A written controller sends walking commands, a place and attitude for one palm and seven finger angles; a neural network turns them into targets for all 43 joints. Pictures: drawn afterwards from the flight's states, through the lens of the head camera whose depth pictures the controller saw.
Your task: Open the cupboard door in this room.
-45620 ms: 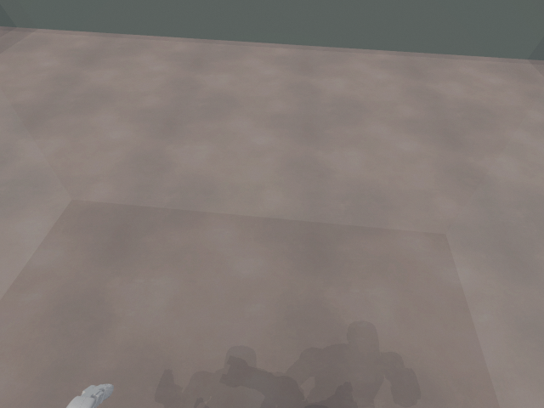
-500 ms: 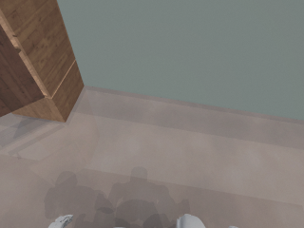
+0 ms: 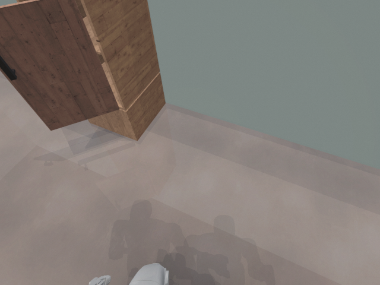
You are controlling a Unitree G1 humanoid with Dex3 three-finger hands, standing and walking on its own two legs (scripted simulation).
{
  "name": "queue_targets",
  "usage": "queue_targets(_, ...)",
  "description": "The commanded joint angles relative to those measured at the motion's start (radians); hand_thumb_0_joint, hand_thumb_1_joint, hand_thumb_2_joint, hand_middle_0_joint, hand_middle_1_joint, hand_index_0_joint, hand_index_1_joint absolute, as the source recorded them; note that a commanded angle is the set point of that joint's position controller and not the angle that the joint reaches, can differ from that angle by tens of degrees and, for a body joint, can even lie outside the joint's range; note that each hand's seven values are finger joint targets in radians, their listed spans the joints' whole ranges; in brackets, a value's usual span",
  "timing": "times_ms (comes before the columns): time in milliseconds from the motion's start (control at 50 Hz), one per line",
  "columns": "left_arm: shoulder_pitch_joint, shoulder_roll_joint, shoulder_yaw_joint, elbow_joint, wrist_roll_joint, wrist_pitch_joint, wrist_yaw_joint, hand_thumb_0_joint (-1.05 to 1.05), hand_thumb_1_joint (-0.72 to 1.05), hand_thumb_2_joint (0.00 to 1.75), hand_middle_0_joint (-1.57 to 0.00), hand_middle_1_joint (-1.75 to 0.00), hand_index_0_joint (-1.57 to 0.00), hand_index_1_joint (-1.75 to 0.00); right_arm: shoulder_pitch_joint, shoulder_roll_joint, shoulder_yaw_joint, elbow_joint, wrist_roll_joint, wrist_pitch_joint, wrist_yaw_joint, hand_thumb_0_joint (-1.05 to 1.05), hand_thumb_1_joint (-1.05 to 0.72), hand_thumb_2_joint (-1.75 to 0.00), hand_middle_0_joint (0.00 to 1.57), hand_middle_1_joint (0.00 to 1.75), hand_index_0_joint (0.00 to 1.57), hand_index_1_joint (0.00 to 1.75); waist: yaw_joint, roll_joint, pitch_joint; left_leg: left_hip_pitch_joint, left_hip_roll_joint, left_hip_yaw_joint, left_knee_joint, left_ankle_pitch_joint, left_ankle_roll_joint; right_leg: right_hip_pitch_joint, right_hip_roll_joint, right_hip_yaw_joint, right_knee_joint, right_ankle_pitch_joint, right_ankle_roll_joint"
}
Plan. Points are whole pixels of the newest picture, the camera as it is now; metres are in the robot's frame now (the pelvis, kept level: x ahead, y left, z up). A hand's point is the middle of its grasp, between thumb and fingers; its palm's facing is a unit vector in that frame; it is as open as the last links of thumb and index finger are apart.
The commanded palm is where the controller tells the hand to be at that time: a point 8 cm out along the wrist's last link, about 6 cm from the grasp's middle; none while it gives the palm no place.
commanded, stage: turn to face it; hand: left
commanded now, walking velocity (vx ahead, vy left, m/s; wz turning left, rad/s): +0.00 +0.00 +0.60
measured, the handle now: (3, 62) +0.86 +0.74 -0.03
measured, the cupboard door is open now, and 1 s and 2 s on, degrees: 48 48 48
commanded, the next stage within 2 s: take the last steps up to it in 0.70 s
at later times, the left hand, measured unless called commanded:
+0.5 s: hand out of the picture +0.02 +0.27 -0.17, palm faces +0.28 -0.93 -0.24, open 7.4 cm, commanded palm none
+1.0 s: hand out of the picture -0.03 +0.18 -0.16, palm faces +0.43 -0.87 -0.23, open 7.3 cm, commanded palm none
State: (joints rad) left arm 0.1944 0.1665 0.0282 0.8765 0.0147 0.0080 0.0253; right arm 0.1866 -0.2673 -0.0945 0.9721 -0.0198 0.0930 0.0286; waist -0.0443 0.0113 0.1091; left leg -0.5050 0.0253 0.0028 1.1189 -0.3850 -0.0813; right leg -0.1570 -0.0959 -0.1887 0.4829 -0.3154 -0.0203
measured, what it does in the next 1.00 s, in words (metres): steps on the spot, turning left: left foot, then right foot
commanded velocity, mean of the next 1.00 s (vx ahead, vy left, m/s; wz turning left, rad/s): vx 0.07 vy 0.03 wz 0.31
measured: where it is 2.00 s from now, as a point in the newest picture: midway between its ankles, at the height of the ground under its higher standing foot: (156, 275)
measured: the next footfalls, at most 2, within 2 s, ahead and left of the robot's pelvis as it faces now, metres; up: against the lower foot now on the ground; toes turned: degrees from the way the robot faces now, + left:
left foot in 0.20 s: +0.03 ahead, +0.14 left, +0.00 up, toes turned +13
right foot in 0.70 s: +0.05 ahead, -0.10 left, +0.00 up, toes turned +14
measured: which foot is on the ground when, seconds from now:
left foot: up 0.00-0.18, down 0.20-0.70, up 0.72-1.00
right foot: down 0.00-0.20, up 0.22-0.68, down 0.70-1.00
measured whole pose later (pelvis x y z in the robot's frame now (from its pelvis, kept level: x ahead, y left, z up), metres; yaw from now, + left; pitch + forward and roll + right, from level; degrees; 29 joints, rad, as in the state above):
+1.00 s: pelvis +0.01 +0.00 +0.00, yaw +24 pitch -1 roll +1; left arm 0.27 0.16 0.04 0.98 0.02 -0.03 0.02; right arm 0.22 -0.23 -0.08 1.05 -0.03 0.07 0.02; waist 0.00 0.01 0.07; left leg -0.47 0.03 0.00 1.07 -0.34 -0.06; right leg -0.11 -0.06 -0.16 0.42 -0.30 -0.02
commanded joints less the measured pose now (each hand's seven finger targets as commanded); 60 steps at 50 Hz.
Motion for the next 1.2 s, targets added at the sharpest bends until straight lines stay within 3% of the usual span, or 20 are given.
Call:
queue_targets(0, 0.097, 0.215, 0.059, -0.037, 0.006, -0.020, 0.010, 0.00, 0.90, 0.90, -0.20, -0.30, -0.20, -0.30, -0.122, -0.031, 0.005, -0.105, 0.005, -0.026, 0.000, 0.00, -0.90, -0.90, 0.20, 0.30, 0.20, 0.30, 0.078, -0.190, -0.102, -0.063, 0.005, 0.046, -0.141, -0.041, 0.001, 0.169, -0.248, 0.116, -0.092, 0.652, -0.084)
queue_targets(100, 0.104, 0.251, 0.078, -0.025, 0.016, -0.016, 0.006, 0.00, 0.90, 0.90, -0.20, -0.30, -0.20, -0.30, -0.132, -0.026, 0.017, -0.125, 0.011, -0.047, -0.001, 0.00, -0.90, -0.90, 0.20, 0.30, 0.20, 0.30, 0.084, -0.225, -0.130, 0.091, -0.012, 0.104, -0.398, -0.055, 0.037, 0.138, -0.288, 0.088, -0.011, 0.673, -0.089)
queue_targets(140, 0.079, 0.262, 0.081, -0.023, 0.007, -0.015, -0.002, 0.00, 0.90, 0.90, -0.20, -0.30, -0.20, -0.30, -0.058, -0.052, 0.012, -0.110, 0.006, -0.056, -0.004, 0.00, -0.90, -0.90, 0.20, 0.30, 0.20, 0.30, 0.032, -0.174, -0.162, 0.274, -0.035, 0.119, -0.578, 0.104, 0.056, 0.046, -0.262, 0.028, 0.101, 0.605, -0.036)
queue_targets(160, 0.066, 0.242, 0.076, -0.027, 0.000, -0.011, -0.006, 0.00, 0.90, 0.90, -0.20, -0.30, -0.20, -0.30, 0.017, -0.097, -0.001, -0.093, 0.003, -0.065, -0.004, 0.00, -0.90, -0.90, 0.20, 0.30, 0.20, 0.30, -0.014, -0.057, -0.210, 0.451, 0.018, 0.050, -0.683, 0.272, 0.082, -0.075, -0.226, -0.006, 0.262, 0.469, 0.013)
queue_targets(180, 0.044, 0.173, 0.061, -0.066, -0.009, -0.005, -0.015, 0.00, 0.90, 0.90, -0.20, -0.30, -0.20, -0.30, 0.098, -0.224, -0.033, -0.083, -0.007, -0.074, -0.013, 0.00, -0.90, -0.90, 0.20, 0.30, 0.20, 0.30, -0.060, 0.252, -0.256, 0.612, 0.308, -0.344, -0.720, 0.633, 0.223, -0.368, -0.063, -0.031, 0.509, -0.171, 0.096)
queue_targets(200, -0.025, 0.159, 0.045, -0.095, -0.002, 0.011, -0.006, 0.00, 0.90, 0.90, -0.20, -0.30, -0.20, -0.30, 0.147, -0.270, -0.039, -0.068, 0.002, -0.064, -0.025, 0.00, -0.90, -0.90, 0.20, 0.30, 0.20, 0.30, -0.075, 0.238, -0.264, 0.567, 0.414, -0.427, -0.731, 0.834, 0.327, -0.426, -0.025, 0.105, 0.633, -0.382, 0.091)
queue_targets(220, -0.030, 0.177, 0.049, -0.104, 0.001, 0.017, -0.002, 0.00, 0.90, 0.90, -0.20, -0.30, -0.20, -0.30, 0.121, -0.257, -0.029, -0.075, -0.002, -0.064, -0.030, 0.00, -0.90, -0.90, 0.20, 0.30, 0.20, 0.30, -0.054, 0.139, -0.234, 0.506, 0.411, -0.352, -0.733, 0.706, 0.344, -0.416, -0.046, 0.158, 0.672, -0.344, 0.076)
queue_targets(260, -0.034, 0.175, 0.055, -0.057, 0.004, 0.024, -0.006, 0.00, 0.90, 0.90, -0.20, -0.30, -0.20, -0.30, 0.004, -0.183, -0.010, -0.109, -0.004, -0.073, -0.048, 0.00, -0.90, -0.90, 0.20, 0.30, 0.20, 0.30, -0.010, 0.208, -0.175, 0.397, 0.295, -0.295, -0.765, 0.557, 0.287, -0.422, -0.043, 0.188, 0.704, -0.212, 0.087)
queue_targets(320, 0.026, 0.164, 0.057, -0.007, 0.008, 0.029, -0.018, 0.00, 0.90, 0.90, -0.20, -0.30, -0.20, -0.30, -0.031, -0.140, 0.010, -0.115, -0.001, -0.085, -0.053, 0.00, -0.90, -0.90, 0.20, 0.30, 0.20, 0.30, 0.037, 0.101, -0.139, 0.374, 0.216, -0.192, -0.785, 0.597, 0.236, -0.401, -0.017, 0.187, 0.707, -0.073, 0.095)
queue_targets(560, -0.032, 0.121, 0.037, -0.024, -0.001, 0.021, -0.013, 0.00, 0.90, 0.90, -0.20, -0.30, -0.20, -0.30, 0.033, -0.120, 0.010, -0.071, -0.009, -0.080, -0.049, 0.00, -0.90, -0.90, 0.20, 0.30, 0.20, 0.30, 0.023, 0.149, -0.147, 0.323, 0.200, -0.266, -0.778, 0.483, 0.259, -0.217, 0.052, 0.154, 0.312, -0.126, 0.086)
queue_targets(620, 0.033, 0.116, 0.039, 0.000, -0.007, 0.011, -0.008, 0.00, 0.90, 0.90, -0.20, -0.30, -0.20, -0.30, 0.013, -0.108, 0.008, -0.066, -0.004, -0.077, -0.050, 0.00, -0.90, -0.90, 0.20, 0.30, 0.20, 0.30, 0.057, 0.125, -0.170, 0.263, 0.168, -0.275, -0.721, 0.485, 0.233, -0.057, 0.077, 0.142, 0.101, -0.006, 0.071)
queue_targets(640, 0.075, 0.127, 0.042, 0.013, -0.008, 0.000, -0.004, 0.00, 0.90, 0.90, -0.20, -0.30, -0.20, -0.30, 0.005, -0.097, 0.008, -0.066, 0.003, -0.078, -0.048, 0.00, -0.90, -0.90, 0.20, 0.30, 0.20, 0.30, 0.078, 0.093, -0.194, 0.220, 0.134, -0.256, -0.668, 0.442, 0.196, 0.051, 0.063, 0.152, -0.050, 0.106, 0.068)
queue_targets(660, 0.108, 0.182, 0.053, 0.024, 0.000, -0.015, 0.003, 0.00, 0.90, 0.90, -0.20, -0.30, -0.20, -0.30, 0.017, -0.055, 0.012, -0.066, 0.013, -0.081, -0.042, 0.00, -0.90, -0.90, 0.20, 0.30, 0.20, 0.30, 0.087, -0.039, -0.218, 0.107, 0.063, -0.191, -0.566, 0.295, 0.137, 0.200, -0.053, 0.270, -0.151, 0.190, 0.040)
queue_targets(680, 0.123, 0.260, 0.066, 0.033, 0.011, -0.021, 0.010, 0.00, 0.90, 0.90, -0.20, -0.30, -0.20, -0.30, 0.010, 0.005, 0.023, -0.084, 0.017, -0.081, -0.038, 0.00, -0.90, -0.90, 0.20, 0.30, 0.20, 0.30, 0.092, -0.296, -0.188, -0.035, -0.085, -0.032, -0.377, -0.085, 0.064, 0.230, -0.287, 0.488, -0.181, 0.353, -0.059)
queue_targets(700, 0.112, 0.264, 0.056, 0.023, 0.008, -0.021, 0.009, 0.00, 0.90, 0.90, -0.20, -0.30, -0.20, -0.30, -0.006, -0.040, 0.013, -0.085, 0.012, -0.065, -0.039, 0.00, -0.90, -0.90, 0.20, 0.30, 0.20, 0.30, 0.095, -0.240, -0.167, 0.004, -0.061, -0.057, -0.189, -0.228, 0.062, 0.072, -0.378, 0.495, -0.188, 0.419, -0.147)
queue_targets(800, 0.043, 0.157, 0.033, 0.020, -0.003, -0.033, 0.009, 0.00, 0.90, 0.90, -0.20, -0.30, -0.20, -0.30, 0.028, -0.012, 0.011, -0.008, 0.006, -0.044, -0.028, 0.00, -0.90, -0.90, 0.20, 0.30, 0.20, 0.30, 0.041, -0.185, -0.096, -0.059, -0.021, -0.040, 0.034, -0.021, 0.031, 0.098, -0.186, 0.243, -0.136, 0.629, -0.095)
queue_targets(920, 0.164, 0.163, 0.052, 0.076, 0.005, -0.057, 0.002, 0.00, 0.90, 0.90, -0.20, -0.30, -0.20, -0.30, -0.060, -0.003, 0.013, -0.021, -0.005, -0.056, -0.009, 0.00, -0.90, -0.90, 0.20, 0.30, 0.20, 0.30, 0.097, -0.125, -0.047, -0.156, 0.030, -0.022, -0.042, 0.047, 0.020, 0.172, -0.267, 0.306, -0.251, 0.206, -0.110)
queue_targets(1020, 0.215, 0.168, 0.056, 0.120, 0.013, -0.068, -0.005, 0.00, 0.90, 0.90, -0.20, -0.30, -0.20, -0.30, -0.126, 0.000, 0.018, -0.045, -0.004, -0.066, 0.005, 0.00, -0.90, -0.90, 0.20, 0.30, 0.20, 0.30, 0.115, -0.157, -0.015, -0.167, 0.053, 0.005, -0.166, 0.065, 0.024, 0.183, -0.292, 0.280, -0.294, 0.103, -0.117)
queue_targets(1140, 0.205, 0.189, 0.057, 0.156, 0.022, -0.063, -0.016, 0.00, 0.90, 0.90, -0.20, -0.30, -0.20, -0.30, -0.125, 0.032, 0.037, -0.058, 0.002, -0.095, 0.018, 0.00, -0.90, -0.90, 0.20, 0.30, 0.20, 0.30, 0.094, -0.205, -0.008, 0.126, 0.001, 0.098, -0.480, 0.050, 0.062, 0.014, -0.262, 0.172, -0.231, 0.109, -0.084)
queue_targets(1180, 0.168, 0.192, 0.057, 0.160, 0.015, -0.056, -0.019, 0.00, 0.90, 0.90, -0.20, -0.30, -0.20, -0.30, 0.008, 0.014, 0.034, -0.012, -0.001, -0.108, 0.010, 0.00, -0.90, -0.90, 0.20, 0.30, 0.20, 0.30, 0.027, -0.152, -0.053, 0.386, -0.045, 0.155, -0.631, 0.128, 0.070, -0.115, -0.199, 0.103, -0.131, 0.053, -0.044)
